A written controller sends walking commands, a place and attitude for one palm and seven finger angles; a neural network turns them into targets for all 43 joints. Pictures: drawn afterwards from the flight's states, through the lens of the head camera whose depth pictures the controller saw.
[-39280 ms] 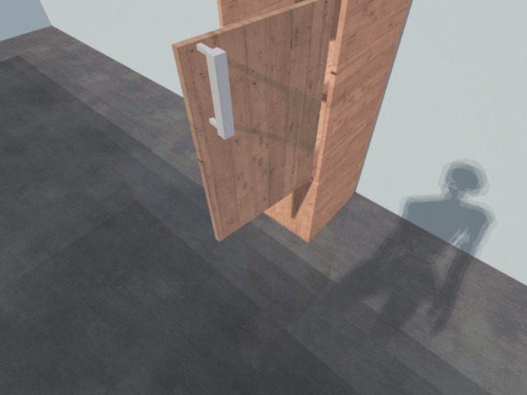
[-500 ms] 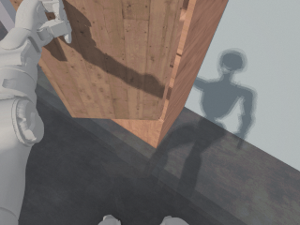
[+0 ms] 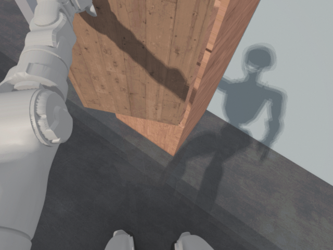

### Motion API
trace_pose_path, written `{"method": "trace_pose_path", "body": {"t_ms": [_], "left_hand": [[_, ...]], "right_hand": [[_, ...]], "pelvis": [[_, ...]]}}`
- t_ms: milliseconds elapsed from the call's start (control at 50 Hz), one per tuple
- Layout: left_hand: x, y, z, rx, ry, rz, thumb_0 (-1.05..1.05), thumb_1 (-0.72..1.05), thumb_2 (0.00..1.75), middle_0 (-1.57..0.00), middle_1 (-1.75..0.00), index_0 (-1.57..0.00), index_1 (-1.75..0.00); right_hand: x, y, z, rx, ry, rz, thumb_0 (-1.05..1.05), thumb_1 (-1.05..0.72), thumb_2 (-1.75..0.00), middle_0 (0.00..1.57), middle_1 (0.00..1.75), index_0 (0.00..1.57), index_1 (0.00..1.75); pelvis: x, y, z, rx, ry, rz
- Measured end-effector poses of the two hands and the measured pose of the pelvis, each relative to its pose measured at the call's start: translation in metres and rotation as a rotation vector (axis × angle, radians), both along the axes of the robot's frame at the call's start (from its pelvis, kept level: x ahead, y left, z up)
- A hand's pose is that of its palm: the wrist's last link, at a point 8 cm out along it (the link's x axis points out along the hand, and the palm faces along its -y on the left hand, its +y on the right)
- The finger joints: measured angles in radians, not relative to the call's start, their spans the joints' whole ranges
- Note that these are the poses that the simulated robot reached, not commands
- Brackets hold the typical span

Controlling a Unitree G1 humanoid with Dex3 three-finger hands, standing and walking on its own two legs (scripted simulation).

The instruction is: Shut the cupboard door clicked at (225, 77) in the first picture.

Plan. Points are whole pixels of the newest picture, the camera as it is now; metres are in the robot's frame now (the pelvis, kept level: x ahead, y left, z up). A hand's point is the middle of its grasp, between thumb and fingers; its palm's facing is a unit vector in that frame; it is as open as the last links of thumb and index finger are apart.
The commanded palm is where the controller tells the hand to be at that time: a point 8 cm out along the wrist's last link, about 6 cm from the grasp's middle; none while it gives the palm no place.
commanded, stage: pull the fist back off the door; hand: left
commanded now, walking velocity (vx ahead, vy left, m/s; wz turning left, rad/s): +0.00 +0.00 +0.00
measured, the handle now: out of the picture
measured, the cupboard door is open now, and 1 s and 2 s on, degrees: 24 22 22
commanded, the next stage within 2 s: draw the hand back to the body in 0.74 s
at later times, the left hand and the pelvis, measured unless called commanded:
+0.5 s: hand (95, 14) +0.55 +0.07 +0.19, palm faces +0.14 -0.99 +0.02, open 3.1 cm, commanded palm +0.50 +0.11 +0.20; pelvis +0.03 -0.02 +0.02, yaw -2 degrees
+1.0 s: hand (88, 28) +0.49 +0.07 +0.21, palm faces +0.13 -0.99 +0.03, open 3.1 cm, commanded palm +0.43 +0.13 +0.20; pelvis +0.01 -0.03 +0.03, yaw +0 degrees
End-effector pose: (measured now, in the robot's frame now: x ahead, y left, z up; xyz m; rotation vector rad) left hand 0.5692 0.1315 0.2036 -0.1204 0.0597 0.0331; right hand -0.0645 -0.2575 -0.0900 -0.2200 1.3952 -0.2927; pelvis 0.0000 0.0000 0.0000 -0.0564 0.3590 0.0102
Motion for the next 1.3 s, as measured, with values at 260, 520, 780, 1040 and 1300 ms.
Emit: {"method": "trace_pose_path", "body": {"t_ms": [260, 520, 780, 1040, 1300], "left_hand": [[-0.004, -0.022, -0.004, 0.092, -0.001, 0.098, 0.0, 0.92, 0.93, -1.3, -1.5, -1.3, -1.5], [-0.048, -0.014, -0.011, 0.102, -0.048, 0.108, 0.02, 0.9, 0.91, -1.3, -1.5, -1.3, -1.5], [-0.104, -0.012, -0.004, 0.109, -0.041, 0.103, 0.02, 0.9, 0.9, -1.3, -1.5, -1.3, -1.5], [-0.118, 0.001, 0.004, 0.105, -0.094, 0.104, 0.02, 0.9, 0.9, -1.3, -1.5, -1.3, -1.5], [-0.205, 0.046, -0.005, 0.118, -0.134, 0.117, 0.02, 0.9, 0.9, -1.3, -1.5, -1.3, -1.5]], "right_hand": [[-0.019, 0.024, 0.0, 0.122, 0.032, -0.097, 0.0, -0.9, -0.9, 0.21, 0.3, 0.2, 0.3], [0.048, -0.015, -0.002, 0.081, -0.128, -0.051, 0.01, -0.9, -0.9, 0.21, 0.3, 0.2, 0.3], [0.165, -0.029, 0.009, 0.065, -0.428, 0.099, 0.01, -0.91, -0.9, 0.2, 0.3, 0.2, 0.3], [0.131, -0.015, 0.001, 0.104, -0.406, 0.056, 0.01, -0.9, -0.9, 0.21, 0.3, 0.2, 0.3], [0.143, -0.013, 0.012, 0.062, -0.47, 0.054, 0.01, -0.9, -0.9, 0.2, 0.3, 0.2, 0.3]], "pelvis": [[0.013, -0.008, 0.011, 0.022, -0.038, -0.041], [0.027, -0.018, 0.022, 0.039, -0.145, -0.044], [0.017, -0.025, 0.026, 0.054, -0.242, -0.005], [0.007, -0.024, 0.027, 0.057, -0.253, -0.03], [0.003, -0.017, 0.033, 0.05, -0.361, -0.033]]}}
